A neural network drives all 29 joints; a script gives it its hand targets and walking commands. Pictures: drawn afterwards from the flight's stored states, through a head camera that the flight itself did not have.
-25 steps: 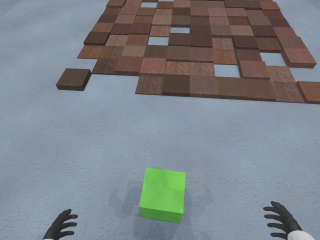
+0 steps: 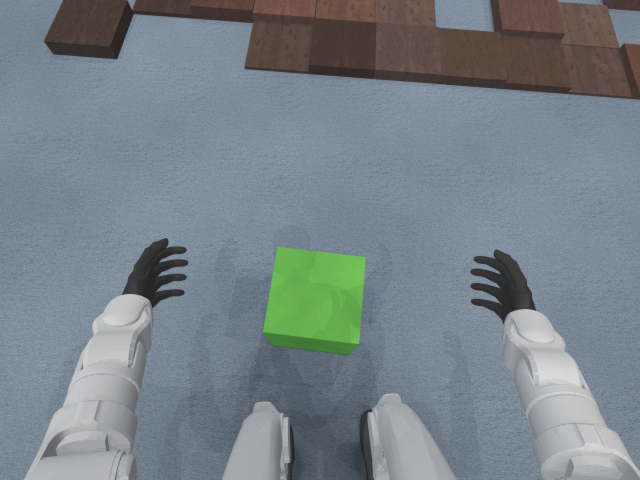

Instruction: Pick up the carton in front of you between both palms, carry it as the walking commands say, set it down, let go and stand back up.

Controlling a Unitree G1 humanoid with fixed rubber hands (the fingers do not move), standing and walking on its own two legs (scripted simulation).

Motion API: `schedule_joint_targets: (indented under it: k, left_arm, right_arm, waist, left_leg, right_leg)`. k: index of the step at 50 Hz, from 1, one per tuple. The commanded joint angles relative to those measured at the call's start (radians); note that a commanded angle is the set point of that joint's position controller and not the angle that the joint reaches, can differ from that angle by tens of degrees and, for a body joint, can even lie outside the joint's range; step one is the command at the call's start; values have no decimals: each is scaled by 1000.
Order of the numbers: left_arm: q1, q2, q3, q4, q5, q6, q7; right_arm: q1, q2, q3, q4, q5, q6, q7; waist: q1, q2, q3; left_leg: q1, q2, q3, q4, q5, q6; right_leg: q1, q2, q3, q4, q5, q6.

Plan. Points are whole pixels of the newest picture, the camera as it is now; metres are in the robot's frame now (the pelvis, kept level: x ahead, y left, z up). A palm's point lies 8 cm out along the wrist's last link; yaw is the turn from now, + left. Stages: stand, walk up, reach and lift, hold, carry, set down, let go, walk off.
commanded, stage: reach and lift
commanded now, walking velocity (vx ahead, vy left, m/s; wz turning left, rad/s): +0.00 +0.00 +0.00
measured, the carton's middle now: (315, 305) +0.44 +0.00 -0.57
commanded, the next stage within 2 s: none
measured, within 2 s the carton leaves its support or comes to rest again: leaves its support in 1.92 s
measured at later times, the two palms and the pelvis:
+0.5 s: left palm (205, 224) +0.51 +0.19 -0.18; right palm (427, 252) +0.43 -0.18 -0.18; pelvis -0.04 +0.01 -0.08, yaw -1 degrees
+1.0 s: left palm (228, 283) +0.47 +0.19 -0.41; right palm (407, 294) +0.42 -0.20 -0.40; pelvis -0.06 -0.01 -0.25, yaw -2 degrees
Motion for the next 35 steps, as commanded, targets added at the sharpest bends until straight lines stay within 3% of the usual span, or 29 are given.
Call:
schedule_joint_targets:
  k: [1,2,3,4,5,7,8,9,11,12,13,15,16,17,19,20,21,22,24,25,26,27,28,29,30,31,33,34,35]
  left_arm:
    - [-462,145,14,-85,-29,-4,11]
    - [-500,171,24,16,-33,1,9]
    - [-577,175,2,23,-14,3,5]
    - [-646,184,22,42,-18,7,0]
    - [-625,169,39,90,8,11,-4]
    - [-832,224,83,84,27,8,-4]
    - [-781,144,12,155,21,18,-16]
    - [-918,216,74,111,18,6,-13]
    - [-958,196,46,199,40,17,-15]
    - [-947,208,96,227,51,14,-20]
    - [-959,147,54,229,40,14,-22]
    - [-1005,167,82,288,83,22,-24]
    - [-990,185,118,240,87,5,-19]
    - [-1017,177,128,206,108,-8,-18]
    - [-973,163,151,215,105,-36,-11]
    - [-967,175,136,232,124,-48,-1]
    - [-959,162,138,215,121,-58,3]
    - [-967,167,138,272,134,-49,11]
    - [-1004,122,132,191,109,-76,17]
    - [-966,142,170,227,147,-81,23]
    - [-925,106,112,194,97,-90,29]
    - [-917,86,112,198,95,-104,33]
    - [-873,67,82,207,95,-112,39]
    - [-868,65,94,137,59,-121,42]
    - [-826,90,93,206,68,-122,52]
    - [-846,84,71,94,41,-133,60]
    - [-821,83,66,199,50,-130,69]
    - [-813,72,82,116,15,-145,79]
    - [-868,73,38,133,13,-141,96]
  right_arm:
    - [-331,-61,-56,-38,30,4,-23]
    - [-426,-89,-64,-64,27,11,-37]
    - [-459,-86,-92,10,13,14,-45]
    - [-554,-84,-105,-15,10,19,-52]
    - [-523,-51,-114,2,13,26,-58]
    - [-702,-44,-119,-21,5,28,-68]
    - [-657,-51,-152,62,-6,28,-68]
    - [-754,-17,-114,42,15,21,-68]
    - [-816,-40,-169,65,-19,24,-87]
    - [-869,-15,-145,31,0,24,-90]
    - [-815,-5,-170,67,-34,22,-91]
    - [-835,1,-243,119,-88,29,-97]
    - [-839,24,-236,93,-95,20,-97]
    - [-826,42,-234,75,-103,3,-92]
    - [-843,76,-222,1,-115,-25,-83]
    - [-828,83,-233,33,-114,-34,-80]
    - [-843,91,-205,-13,-101,-54,-74]
    - [-818,48,-238,57,-119,-51,-74]
    - [-796,47,-249,57,-107,-73,-75]
    - [-767,78,-219,96,-95,-76,-77]
    - [-742,59,-236,65,-95,-102,-76]
    - [-726,64,-232,70,-90,-109,-78]
    - [-657,56,-232,109,-82,-124,-77]
    - [-681,27,-207,24,-65,-142,-84]
    - [-624,50,-194,85,-56,-150,-83]
    - [-623,46,-173,60,-31,-156,-78]
    - [-662,46,-154,79,-13,-156,-79]
    - [-656,34,-134,32,-14,-171,-81]
    - [-692,7,-151,71,4,-178,-76]
  waist:
    - [-16,101,-675]
    - [-14,49,-655]
    - [-37,86,-627]
    - [-28,59,-653]
    - [-42,78,-644]
    - [-23,82,-750]
    - [-60,147,-712]
    - [-7,73,-756]
    - [-64,102,-760]
    - [11,89,-781]
    - [-74,85,-819]
    - [-74,125,-837]
    - [-14,69,-860]
    - [-42,98,-841]
    - [-16,70,-952]
    - [-27,100,-901]
    - [-28,66,-928]
    - [-10,102,-914]
    - [-36,162,-967]
    - [18,138,-950]
    - [-66,158,-939]
    - [-20,175,-953]
    - [-58,218,-997]
    - [-71,167,-1085]
    - [-32,166,-1086]
    - [-30,196,-1104]
    - [-25,165,-1046]
    - [3,121,-1097]
    - [-32,144,-1143]
  left_leg:
    - [331,-46,-19,-60,311,-37]
    - [246,-37,-7,-37,230,-25]
    - [208,-46,-15,-67,141,-26]
    - [174,-46,-3,-68,129,-27]
    - [197,-48,-5,-62,61,-22]
    - [179,-46,-6,-35,67,-12]
    - [180,-46,1,-54,18,-30]
    - [120,-52,-15,-32,45,-22]
    - [65,-55,7,-6,-34,-24]
    - [49,-61,28,3,-33,-20]
    - [89,-50,-4,6,-20,-20]
    - [67,-61,16,40,40,-27]
    - [72,-63,-7,33,67,-22]
    - [27,-70,9,61,96,-31]
    - [51,-73,-2,82,205,-20]
    - [-8,-70,-7,117,246,-16]
    - [29,-69,-23,114,278,-8]
    - [1,-69,-31,172,296,-11]
    - [63,-63,-36,253,439,-23]
    - [25,-62,-28,271,462,-18]
    - [2,-56,-51,269,488,-26]
    - [17,-51,-53,312,572,-31]
    - [29,-47,-49,351,609,-40]
    - [11,-54,-59,403,645,-40]
    - [-9,-55,-71,424,701,-19]
    - [-17,-53,-74,457,723,-25]
    - [-143,-53,-56,521,616,-19]
    - [-158,-55,-57,534,658,-25]
    - [-139,-44,-78,574,615,-26]
  right_leg:
    - [82,51,-45,-19,248,22]
    - [99,48,-29,-38,214,24]
    - [65,52,-42,-18,132,21]
    - [30,50,-43,-14,121,29]
    - [0,73,-62,-26,80,38]
    - [-35,69,-64,26,69,35]
    - [-79,72,-75,-3,35,28]
    - [-79,65,-51,28,32,32]
    - [-103,63,-67,40,-3,34]
    - [-83,71,-56,44,-15,39]
    - [-89,81,-84,53,22,39]
    - [-142,85,-72,66,63,39]
    - [-139,78,-89,96,71,50]
    - [-133,81,-63,84,90,32]
    - [-113,96,-80,137,179,46]
    - [-177,91,-55,151,207,44]
    - [-181,103,-84,164,241,41]
    - [-267,94,-76,204,219,44]
    - [-412,107,-83,260,273,43]
    - [-447,113,-73,265,287,53]
    - [-443,111,-98,298,328,40]
    - [-535,114,-93,334,355,46]
    - [-553,118,-83,339,375,36]
    - [-512,113,-87,382,440,43]
    - [-551,112,-81,429,443,50]
    - [-602,110,-80,447,458,44]
    - [-666,104,-64,489,420,44]
    - [-679,103,-86,532,414,54]
    - [-700,96,-70,555,366,51]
